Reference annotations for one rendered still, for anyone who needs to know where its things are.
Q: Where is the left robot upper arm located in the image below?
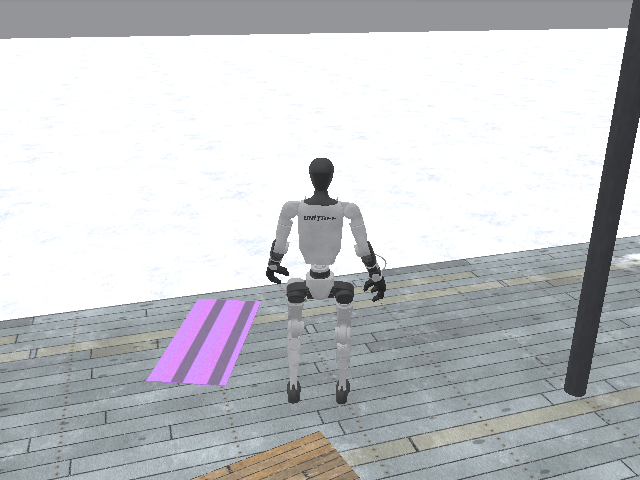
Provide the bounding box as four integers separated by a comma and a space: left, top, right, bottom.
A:
273, 201, 300, 254

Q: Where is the left robot hand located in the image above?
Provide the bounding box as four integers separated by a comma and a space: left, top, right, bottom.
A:
266, 266, 289, 284

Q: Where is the right robot forearm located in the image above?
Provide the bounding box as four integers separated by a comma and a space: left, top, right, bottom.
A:
361, 241, 383, 282

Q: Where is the right robot hand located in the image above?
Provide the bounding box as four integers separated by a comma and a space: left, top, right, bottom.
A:
363, 276, 386, 302

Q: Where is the right robot upper arm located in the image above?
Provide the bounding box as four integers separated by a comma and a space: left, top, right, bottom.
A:
341, 202, 371, 257

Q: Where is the left robot forearm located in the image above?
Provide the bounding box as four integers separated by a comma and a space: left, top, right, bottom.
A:
268, 239, 284, 270

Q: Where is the left robot foot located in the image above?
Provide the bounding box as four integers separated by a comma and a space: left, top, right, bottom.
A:
287, 381, 301, 404

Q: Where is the robot left shin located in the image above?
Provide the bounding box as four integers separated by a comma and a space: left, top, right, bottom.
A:
287, 320, 301, 390

